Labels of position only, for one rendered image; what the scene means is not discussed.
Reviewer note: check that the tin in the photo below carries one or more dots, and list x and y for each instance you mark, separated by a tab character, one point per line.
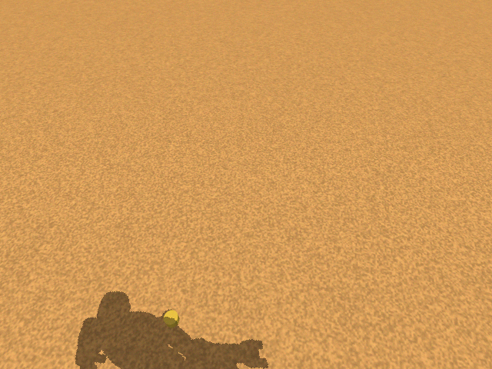
171	318

